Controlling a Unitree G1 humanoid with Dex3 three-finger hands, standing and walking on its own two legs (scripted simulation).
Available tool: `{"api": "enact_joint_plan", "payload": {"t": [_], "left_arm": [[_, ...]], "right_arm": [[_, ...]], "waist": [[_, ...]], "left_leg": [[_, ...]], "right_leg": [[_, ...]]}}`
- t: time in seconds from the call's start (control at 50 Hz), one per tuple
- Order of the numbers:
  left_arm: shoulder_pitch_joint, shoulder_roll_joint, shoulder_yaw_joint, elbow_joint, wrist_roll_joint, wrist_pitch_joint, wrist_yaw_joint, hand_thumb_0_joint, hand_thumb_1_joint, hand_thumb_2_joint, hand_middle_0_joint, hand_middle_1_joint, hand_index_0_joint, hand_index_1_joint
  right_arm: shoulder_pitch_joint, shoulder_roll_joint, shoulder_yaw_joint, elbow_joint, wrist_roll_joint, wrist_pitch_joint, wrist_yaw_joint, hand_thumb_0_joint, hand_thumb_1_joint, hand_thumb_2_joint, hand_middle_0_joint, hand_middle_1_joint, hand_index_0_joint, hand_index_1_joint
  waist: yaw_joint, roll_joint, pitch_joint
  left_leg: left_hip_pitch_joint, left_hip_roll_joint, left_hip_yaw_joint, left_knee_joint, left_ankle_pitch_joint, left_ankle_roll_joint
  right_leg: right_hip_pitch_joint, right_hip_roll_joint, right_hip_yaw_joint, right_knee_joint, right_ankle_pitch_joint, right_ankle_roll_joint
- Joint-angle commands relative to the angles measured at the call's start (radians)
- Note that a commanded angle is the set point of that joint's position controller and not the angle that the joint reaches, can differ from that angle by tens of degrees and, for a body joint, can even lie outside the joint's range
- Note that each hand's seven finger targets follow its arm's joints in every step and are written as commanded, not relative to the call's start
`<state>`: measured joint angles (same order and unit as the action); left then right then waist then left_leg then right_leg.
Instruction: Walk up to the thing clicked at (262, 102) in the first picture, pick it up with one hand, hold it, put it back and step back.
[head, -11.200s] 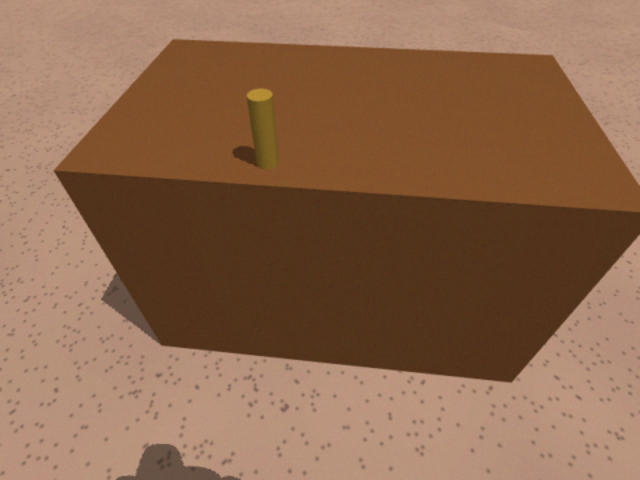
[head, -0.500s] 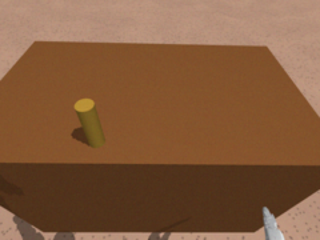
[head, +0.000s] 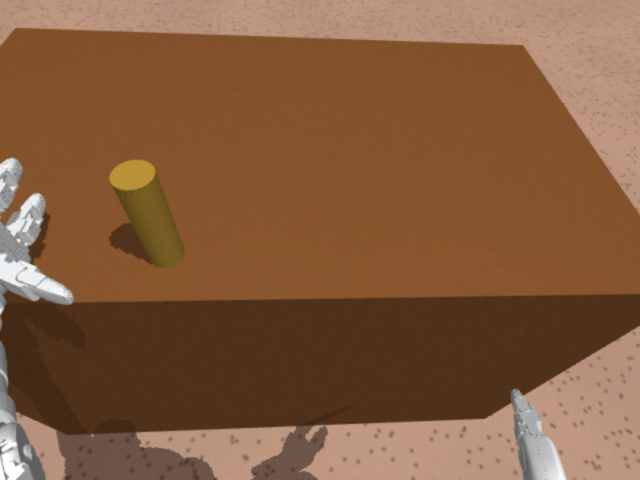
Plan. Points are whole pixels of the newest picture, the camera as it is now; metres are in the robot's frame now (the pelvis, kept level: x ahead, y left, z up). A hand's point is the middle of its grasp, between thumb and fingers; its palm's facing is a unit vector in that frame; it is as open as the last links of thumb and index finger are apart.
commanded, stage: close in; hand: left
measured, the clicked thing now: (152, 219) +0.44 +0.20 +0.07
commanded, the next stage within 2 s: close in 0.58 s
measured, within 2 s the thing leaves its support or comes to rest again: leaves its support in 1.64 s
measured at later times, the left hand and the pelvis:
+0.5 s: hand (132, 237) +0.42 +0.22 +0.06, palm faces +0.15 -0.99 +0.01, open 17.3 cm; pelvis +0.00 +0.00 -0.02, yaw -1 degrees
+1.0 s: hand (153, 222) +0.44 +0.20 +0.06, palm faces +0.19 -0.98 +0.00, open 15.6 cm; pelvis -0.01 +0.00 -0.02, yaw -2 degrees
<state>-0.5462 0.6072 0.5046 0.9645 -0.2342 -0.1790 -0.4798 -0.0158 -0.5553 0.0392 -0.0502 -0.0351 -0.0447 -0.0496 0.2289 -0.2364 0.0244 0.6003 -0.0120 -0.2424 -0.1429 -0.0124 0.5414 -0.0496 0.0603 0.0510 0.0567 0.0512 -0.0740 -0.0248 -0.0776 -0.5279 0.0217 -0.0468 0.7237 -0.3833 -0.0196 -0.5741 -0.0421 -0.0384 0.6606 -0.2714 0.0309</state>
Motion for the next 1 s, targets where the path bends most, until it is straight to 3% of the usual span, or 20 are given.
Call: {"api": "enact_joint_plan", "payload": {"t": [0.0,0.08,0.12,0.16,0.2,0.28,0.3,0.34,0.44,0.58,0.62,0.7,0.74,0.8,0.82,0.86,0.88,0.92,0.96,0.98], "left_arm": [[-0.355,0.266,0.028,-0.257,-0.016,-0.139,0.068,0.000,-0.574,0.048,-0.061,-0.049,-0.056,-0.058],[-0.331,0.271,0.063,-0.321,0.001,-0.179,0.156,0.000,-0.508,0.020,-0.056,-0.047,-0.067,-0.038],[-0.330,0.231,0.058,-0.348,0.006,-0.186,0.199,0.000,-0.496,0.020,-0.060,-0.042,-0.068,-0.035],[-0.349,0.170,0.007,-0.404,0.020,-0.190,0.233,0.000,-0.463,0.025,-0.058,-0.038,-0.066,-0.031],[-0.304,0.168,0.012,-0.412,0.032,-0.186,0.260,0.000,-0.468,0.008,-0.062,-0.035,-0.072,-0.025],[-0.235,0.082,-0.031,-0.392,0.028,-0.160,0.281,0.000,-0.470,0.000,-0.067,-0.031,-0.079,-0.018],[-0.256,0.046,-0.067,-0.412,0.031,-0.153,0.283,0.000,-0.492,0.000,-0.070,-0.030,-0.082,-0.018],[-0.244,0.051,-0.058,-0.407,0.027,-0.141,0.283,0.000,-0.504,0.000,-0.072,-0.027,-0.085,-0.013],[-0.300,-0.033,-0.117,-0.433,0.023,-0.120,0.292,0.000,-0.491,0.000,-0.070,-0.013,-0.086,0.000],[-0.354,-0.048,-0.141,-0.468,0.046,-0.118,0.346,0.000,-0.514,0.000,-0.067,0.000,-0.077,0.000],[-0.361,-0.044,-0.140,-0.460,0.057,-0.119,0.363,0.000,-0.519,0.000,-0.066,-0.001,-0.074,0.000],[-0.371,-0.027,-0.125,-0.446,0.074,-0.123,0.395,0.000,-0.611,0.005,-0.121,0.000,-0.112,-0.010],[-0.363,-0.020,-0.106,-0.449,0.077,-0.127,0.415,0.000,-0.546,0.035,-0.281,-0.137,-0.272,-0.132],[-0.405,0.016,-0.090,-0.409,0.090,-0.131,0.432,0.000,-0.517,0.109,-0.428,-0.258,-0.438,-0.249],[-0.453,-0.010,-0.117,-0.422,0.090,-0.136,0.431,0.000,-0.507,0.109,-0.450,-0.276,-0.462,-0.264],[-0.445,0.008,-0.103,-0.352,0.086,-0.136,0.426,0.000,-0.475,0.131,-0.481,-0.301,-0.493,-0.289],[-0.438,-0.047,-0.142,-0.313,0.087,-0.135,0.418,0.000,-0.475,0.135,-0.492,-0.309,-0.506,-0.296],[-0.469,0.031,-0.098,-0.316,0.094,-0.144,0.415,0.000,-0.445,0.165,-0.534,-0.343,-0.547,-0.331],[-0.536,-0.007,-0.138,-0.334,0.086,-0.153,0.403,0.000,-0.420,0.168,-0.550,-0.346,-0.562,-0.335],[-0.518,0.010,-0.113,-0.291,0.078,-0.152,0.400,0.000,-0.366,0.211,-0.576,-0.374,-0.584,-0.366]], "right_arm": [[-0.028,-0.139,-0.068,-0.187,0.000,-0.019,0.023,0.000,0.539,-0.051,0.049,0.051,0.049,0.051],[-0.004,-0.159,-0.111,-0.234,-0.006,0.021,0.051,0.000,0.546,-0.046,0.049,0.051,0.049,0.051],[0.000,-0.190,-0.148,-0.288,-0.009,0.034,0.060,0.000,0.537,-0.048,0.049,0.050,0.049,0.050],[0.009,-0.133,-0.107,-0.331,-0.005,0.050,0.072,0.000,0.535,-0.048,0.049,0.050,0.049,0.050],[0.000,-0.171,-0.151,-0.396,0.001,0.065,0.068,0.000,0.530,-0.049,0.049,0.050,0.049,0.050],[0.065,-0.159,-0.144,-0.412,0.012,0.090,0.079,0.000,0.533,-0.047,0.049,0.050,0.049,0.050],[0.094,-0.121,-0.115,-0.411,0.015,0.096,0.086,0.000,0.532,-0.048,0.049,0.050,0.049,0.050],[0.104,-0.150,-0.155,-0.410,0.018,0.109,0.087,0.000,0.534,-0.047,0.049,0.050,0.049,0.050],[0.130,-0.143,-0.159,-0.437,0.024,0.111,0.097,0.000,0.541,-0.045,0.049,0.050,0.049,0.050],[0.146,-0.136,-0.156,-0.495,0.017,0.117,0.100,0.000,0.532,-0.049,0.049,0.050,0.049,0.050],[0.158,-0.091,-0.112,-0.466,0.015,0.124,0.106,0.000,0.532,-0.050,0.049,0.050,0.049,0.050],[0.117,-0.131,-0.160,-0.513,0.010,0.133,0.106,0.000,0.522,-0.055,0.049,0.050,0.049,0.050],[0.120,-0.117,-0.144,-0.514,0.009,0.136,0.108,0.000,0.529,-0.045,0.050,0.049,0.049,0.049],[0.102,-0.123,-0.155,-0.558,0.011,0.138,0.103,0.000,0.526,-0.044,0.049,0.049,0.049,0.049],[0.113,-0.088,-0.120,-0.544,0.009,0.139,0.106,0.000,0.529,-0.043,0.049,0.049,0.049,0.049],[0.123,-0.127,-0.158,-0.517,0.010,0.135,0.101,0.000,0.529,-0.042,0.049,0.049,0.049,0.049],[0.120,-0.121,-0.148,-0.555,0.010,0.128,0.103,0.000,0.531,-0.042,0.049,0.049,0.049,0.049],[0.127,-0.110,-0.134,-0.544,0.009,0.127,0.105,0.000,0.534,-0.041,0.049,0.049,0.049,0.049],[0.141,-0.109,-0.127,-0.560,0.008,0.121,0.108,0.000,0.531,-0.042,0.049,0.049,0.049,0.049],[0.150,-0.136,-0.153,-0.549,0.007,0.120,0.106,0.000,0.532,-0.043,0.049,0.049,0.049,0.049]], "waist": [[0.008,0.183,-0.381],[0.038,0.226,-0.451],[0.030,0.202,-0.498],[0.038,0.194,-0.482],[0.027,0.131,-0.498],[0.022,0.101,-0.423],[0.012,0.109,-0.406],[0.010,0.084,-0.381],[-0.016,0.080,-0.328],[-0.014,0.073,-0.390],[0.012,0.079,-0.357],[0.007,0.090,-0.381],[0.023,0.077,-0.362],[0.000,0.020,-0.352],[-0.002,0.046,-0.340],[-0.006,0.050,-0.299],[-0.028,0.032,-0.299],[-0.013,0.053,-0.337],[-0.028,0.089,-0.373],[-0.026,0.085,-0.362]], "left_leg": [[0.156,-0.020,0.016,-0.013,0.386,0.004],[0.116,-0.015,0.023,0.034,0.434,-0.007],[0.109,-0.007,0.021,0.054,0.463,-0.009],[0.072,-0.010,0.028,0.060,0.432,-0.006],[0.053,-0.012,0.031,0.058,0.407,0.001],[0.039,-0.008,0.034,0.055,0.414,0.004],[0.035,-0.009,0.038,0.055,0.407,0.006],[0.014,-0.013,0.042,0.055,0.392,0.012],[0.039,-0.012,0.042,0.037,0.271,0.013],[0.068,-0.018,0.045,0.054,0.296,0.015],[0.028,-0.025,0.051,0.051,0.293,0.015],[0.024,-0.022,0.050,0.051,0.264,0.012],[-0.002,-0.019,0.046,0.035,0.225,0.010],[-0.036,-0.026,0.055,0.031,0.142,0.027],[-0.047,-0.029,0.060,0.031,0.123,0.028],[-0.047,-0.025,0.053,0.023,0.091,0.025],[-0.044,-0.024,0.053,0.029,0.092,0.026],[-0.051,-0.028,0.059,0.039,0.114,0.027],[-0.029,-0.029,0.060,0.051,0.146,0.023],[-0.026,-0.025,0.052,0.050,0.157,0.019]], "right_leg": [[0.106,0.025,-0.013,0.002,0.226,-0.044],[0.131,0.023,-0.005,0.060,0.260,-0.051],[0.147,0.026,-0.005,0.088,0.291,-0.051],[0.166,0.026,0.001,0.097,0.282,-0.050],[0.197,0.029,0.006,0.099,0.294,-0.045],[0.167,0.034,0.004,0.108,0.297,-0.046],[0.165,0.033,0.006,0.108,0.295,-0.045],[0.159,0.030,0.009,0.106,0.300,-0.042],[0.081,0.035,0.002,0.096,0.189,-0.042],[0.107,0.029,0.007,0.104,0.222,-0.038],[0.136,0.024,0.010,0.106,0.229,-0.037],[0.126,0.025,0.013,0.105,0.200,-0.040],[0.132,0.028,0.008,0.101,0.158,-0.042],[0.152,0.027,0.020,0.082,0.111,-0.029],[0.137,0.025,0.025,0.078,0.098,-0.030],[0.087,0.031,0.018,0.079,0.057,-0.034],[0.071,0.032,0.019,0.077,0.061,-0.032],[0.095,0.029,0.024,0.083,0.083,-0.031],[0.090,0.030,0.024,0.095,0.113,-0.035],[0.073,0.033,0.019,0.099,0.113,-0.038]]}}
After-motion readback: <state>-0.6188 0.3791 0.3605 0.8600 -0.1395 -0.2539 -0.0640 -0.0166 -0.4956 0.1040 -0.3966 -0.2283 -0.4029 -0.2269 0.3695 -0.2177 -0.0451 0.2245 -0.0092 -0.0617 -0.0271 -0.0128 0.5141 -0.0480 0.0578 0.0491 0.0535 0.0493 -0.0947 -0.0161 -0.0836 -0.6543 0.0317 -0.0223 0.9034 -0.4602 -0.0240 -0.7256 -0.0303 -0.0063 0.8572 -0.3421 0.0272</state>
